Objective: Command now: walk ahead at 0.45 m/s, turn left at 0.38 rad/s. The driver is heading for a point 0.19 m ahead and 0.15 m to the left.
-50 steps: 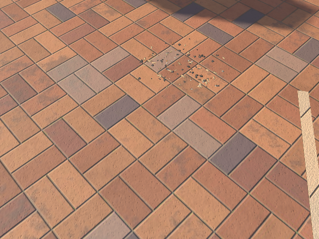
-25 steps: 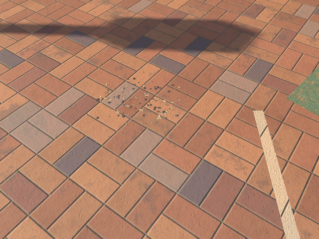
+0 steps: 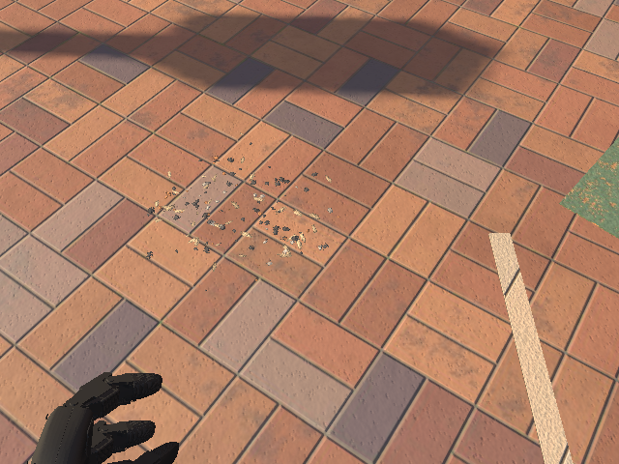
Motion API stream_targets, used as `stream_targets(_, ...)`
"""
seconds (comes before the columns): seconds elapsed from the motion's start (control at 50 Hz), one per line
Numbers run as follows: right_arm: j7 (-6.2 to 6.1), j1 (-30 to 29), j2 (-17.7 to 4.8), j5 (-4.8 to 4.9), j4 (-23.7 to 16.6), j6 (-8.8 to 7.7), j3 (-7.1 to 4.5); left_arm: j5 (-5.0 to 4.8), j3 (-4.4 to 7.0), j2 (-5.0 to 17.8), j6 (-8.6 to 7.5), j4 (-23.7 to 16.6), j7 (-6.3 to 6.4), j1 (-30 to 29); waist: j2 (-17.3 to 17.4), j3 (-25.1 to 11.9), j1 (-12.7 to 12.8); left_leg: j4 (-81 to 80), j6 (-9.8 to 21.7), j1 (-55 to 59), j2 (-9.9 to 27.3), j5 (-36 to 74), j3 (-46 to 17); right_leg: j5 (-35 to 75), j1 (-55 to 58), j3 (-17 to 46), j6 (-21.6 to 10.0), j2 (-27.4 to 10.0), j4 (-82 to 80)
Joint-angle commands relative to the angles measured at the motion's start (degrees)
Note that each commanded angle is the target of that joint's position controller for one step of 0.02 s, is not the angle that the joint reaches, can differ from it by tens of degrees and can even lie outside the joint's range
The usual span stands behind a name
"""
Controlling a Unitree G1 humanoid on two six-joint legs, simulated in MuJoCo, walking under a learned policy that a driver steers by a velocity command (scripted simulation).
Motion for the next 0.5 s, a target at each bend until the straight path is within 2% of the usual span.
stream_targets(0.02, -0.03, 2.47, -4.35, 1.24, -6.52, -2.24, -0.12, 1.15, 4.86, 13.14, 0.59, 2.11, 0.7, 23.58, -16.04, -23.02, 11.63, 38.76, 0.23, -38.04, -1.49, -4.07, -2.25, -14.8, 49.13, 42.87, -14.31, -24.83, -12.59)
stream_targets(0.04, -0.14, -3.03, -7.97, 1.79, -7.38, -2.08, -1.31, 0.78, 3.75, 9.84, 0.58, 2.21, 0.85, 19.3, -11.15, -13.22, 11.29, 40.74, 0.01, -40.38, 0.57, -0.12, -1.36, -5.55, 41.63, 32.07, -12.44, -22.46, -12.12)
stream_targets(0.06, -0.35, -5.95, -7.75, 0.91, -7.73, -1.8, -1.33, 0.79, 3.09, 8.01, 0.64, 2.45, 0.75, 15.87, -6.84, -9.04, 9.9, 39.54, -0.46, -38.31, 2.37, 2.93, 0.1, 8.25, 34.51, 23.13, -11.55, -19.76, -11.27)
stream_targets(0.08, -0.45, -7.5, -7.21, -0.09, -7.94, -1.37, -1.5, 0.92, 2.56, 6.21, 0.7, 2.96, 0.4, 13.19, -5.17, -6.39, 8.23, 37.01, -0.92, -35.87, 3.21, 3.83, 0.56, 19.81, 28.44, 16.89, -11.16, -17.36, -11.44)
stream_targets(0.1, -0.37, -7.06, -6.12, -0.2, -8.02, -0.66, -1.57, 1.23, 2.36, 5.53, 0.5, 3.42, 0.21, 11.2, -5.97, -5.21, 6.24, 34.23, -1.19, -32.21, 4.23, 4.49, 0.56, 25.57, 23.65, 12.31, -10.71, -15.75, -12.44)
stream_targets(0.14, -0.31, -6.22, -3.0, -0.2, -7.93, 0.63, -0.92, 1.16, 2.45, 5.6, -0.21, 4.78, 0.1, 9.04, -6.29, -4.34, 4.19, 27.9, -1.91, -27.17, 3.67, 5.8, 2.09, 30.68, 17.83, 7.88, -11.3, -14.74, -14.89)
stream_targets(0.18, -0.15, -8.23, -1.48, -1.05, -8.97, 1.2, -0.2, 0.94, 2.91, 7.41, -0.3, 6.07, 0.43, 7.13, -6.18, -3.79, 3.32, 18.46, -2.32, -23.99, 3.64, 10.31, 3.12, 32.73, 14.53, 4.14, -11.68, -14.14, -16.1)
stream_targets(0.22, 0.47, -10.66, -1.34, -1.43, -9.55, 1.17, 0.36, 0.64, 3.21, 8.66, 0.34, 7.09, 0.91, 6.65, -6.75, -5.3, 4.1, 10.09, -2.05, -19.09, 3.02, 18.76, 4.63, 31.98, 13.48, 1.15, -11.07, -12.77, -16.3)
stream_targets(0.28, 1.08, -14.88, -3.69, -1.29, -10.85, 1.26, -0.02, -0.07, 3.29, 9.88, 1.32, 9.41, 1.19, 8.65, -5.82, -6.02, 5.32, 3.85, -1.22, -15.97, 1.89, 23.94, 4.82, 26.63, 15.26, 1.42, -9.98, -13.47, -14.5)
stream_targets(0.32, 1.16, -15.6, -4.58, -1.73, -11.25, 1.27, -0.42, -0.84, 3.15, 10.19, 1.8, 10.48, 1.22, 7.95, -4.79, -5.66, 4.27, -2.08, 0.44, -12.34, 1.03, 26.66, 5.45, 20.11, 15.05, 1.72, -8.25, -13.16, -11.1)
stream_targets(0.34, 1.02, -15.22, -5.28, -2.08, -10.97, 1.27, -0.79, -1.03, 2.78, 9.35, 1.98, 11.1, 1.24, 8.4, -4.07, -5.82, 3.92, -5.5, 1.53, -8.84, 0.31, 29.01, 5.86, 14.97, 14.4, 1.67, -6.64, -11.64, -8.53)
stream_targets(0.36, 0.56, -15.1, -7.12, -2.3, -11.19, 1.32, -1.31, -0.37, 2.06, 7.4, 1.97, 12.26, 1.18, 10.89, -1.58, -6.05, 4.19, -9.02, 2.86, -4.73, 2.48, 37.89, 3.42, 9.02, 13.23, 0.6, -3.86, -9.0, -5.13)
stream_targets(0.38, -0.11, -15.97, -11.42, -2.6, -12.62, 1.56, -2.02, 1.7, 1.2, 5.32, 1.72, 12.64, 1.02, 15.49, 6.16, -9.14, 7.14, -7.48, 5.95, 1.98, 10.96, 55.77, -4.43, -6.08, 9.7, -2.58, 0.02, -4.35, 1.35)
stream_targets(0.4, -0.47, -17.71, -8.57, -3.0, -13.06, 2.3, -0.91, 1.74, 0.2, 2.64, 2.32, 13.87, 1.36, 20.35, 12.52, -12.76, 8.74, -8.35, 13.37, 3.54, 16.96, 53.57, -11.35, -21.47, 7.6, -2.58, 3.06, -2.15, 6.13)
stream_targets(0.42, -0.06, -18.29, -4.66, -2.46, -12.66, 2.55, 0.04, 0.92, 0.44, 4.67, 3.48, 13.49, 1.9, 17.21, 10.96, -12.12, 7.01, -10.87, 14.8, 1.0, 15.8, 41.38, -13.22, -23.57, 6.99, -0.61, 3.99, -2.61, 6.68)
stream_targets(0.44, 0.33, -19.49, -4.13, -2.21, -12.14, 2.6, 0.24, 0.43, 0.74, 5.82, 4.47, 12.94, 2.3, 14.9, 9.88, -10.33, 7.1, -12.29, 13.33, -1.26, 13.88, 32.48, -12.5, -21.37, 6.67, -0.36, 3.97, -2.85, 5.77)
stream_targets(0.46, 0.61, -21.37, -4.35, -2.16, -12.15, 2.52, 0.27, 0.58, 0.79, 5.75, 5.38, 13.51, 2.72, 14.55, 9.03, -9.22, 7.71, -12.89, 11.51, -3.95, 12.39, 26.91, -11.17, -17.99, 8.16, -0.01, 3.84, -3.14, 3.49)
stream_targets(0.5, 0.83, -25.63, -4.91, -1.96, -12.65, 2.36, 0.14, 1.47, 0.66, 6.15, 6.43, 14.53, 2.9, 15.57, 7.89, -7.04, 9.48, -13.48, 7.13, -11.87, 8.75, 16.68, -6.63, -8.06, 15.87, 0.52, 3.28, -3.64, -4.25)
